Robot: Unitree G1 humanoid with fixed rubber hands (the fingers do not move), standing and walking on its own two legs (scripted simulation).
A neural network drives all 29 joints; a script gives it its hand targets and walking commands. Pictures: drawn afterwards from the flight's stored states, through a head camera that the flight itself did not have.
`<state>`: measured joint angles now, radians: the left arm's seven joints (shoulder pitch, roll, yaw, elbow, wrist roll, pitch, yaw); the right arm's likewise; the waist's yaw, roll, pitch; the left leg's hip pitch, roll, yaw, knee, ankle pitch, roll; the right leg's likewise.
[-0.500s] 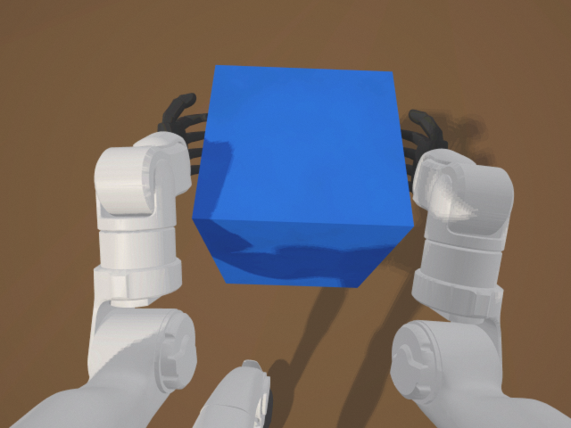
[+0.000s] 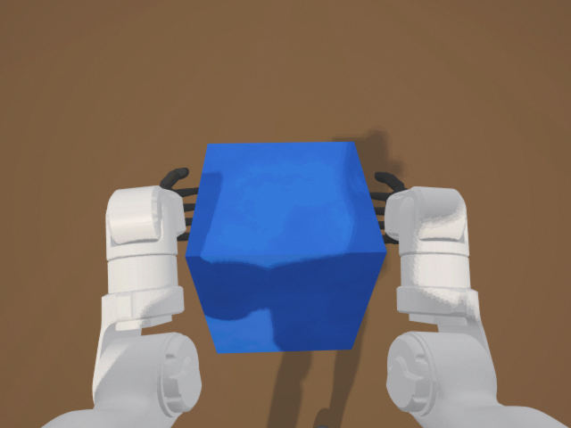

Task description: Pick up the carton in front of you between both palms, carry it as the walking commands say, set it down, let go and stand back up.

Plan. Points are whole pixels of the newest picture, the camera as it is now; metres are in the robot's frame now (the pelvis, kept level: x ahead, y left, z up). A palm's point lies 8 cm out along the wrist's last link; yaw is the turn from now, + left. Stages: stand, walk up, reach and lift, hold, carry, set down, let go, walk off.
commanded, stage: carry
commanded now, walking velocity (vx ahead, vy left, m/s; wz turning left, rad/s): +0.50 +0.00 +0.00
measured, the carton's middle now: (283, 251) +0.36 +0.00 +0.04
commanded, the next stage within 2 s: none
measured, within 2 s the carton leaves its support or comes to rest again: neither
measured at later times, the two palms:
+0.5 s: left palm (183, 134) +0.59 +0.17 +0.09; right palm (347, 137) +0.58 -0.13 +0.08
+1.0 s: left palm (201, 75) +0.81 +0.16 +0.08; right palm (332, 73) +0.83 -0.13 +0.07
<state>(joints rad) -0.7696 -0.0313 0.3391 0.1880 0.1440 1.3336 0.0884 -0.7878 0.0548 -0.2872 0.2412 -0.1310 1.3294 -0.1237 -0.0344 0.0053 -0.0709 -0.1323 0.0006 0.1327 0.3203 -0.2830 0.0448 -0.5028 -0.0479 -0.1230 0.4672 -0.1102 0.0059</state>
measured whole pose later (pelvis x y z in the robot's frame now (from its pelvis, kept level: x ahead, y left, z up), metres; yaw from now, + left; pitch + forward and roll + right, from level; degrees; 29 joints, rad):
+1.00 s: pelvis +0.56 -0.01 -0.01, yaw +3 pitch +3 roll -1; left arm -0.15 -0.13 0.11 -0.29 0.12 1.19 0.08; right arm -0.16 0.13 -0.09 -0.30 -0.14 1.23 -0.08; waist 0.02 0.02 -0.10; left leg -0.19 0.06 0.13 0.48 -0.31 -0.01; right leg -0.31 -0.04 -0.24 0.46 -0.19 -0.05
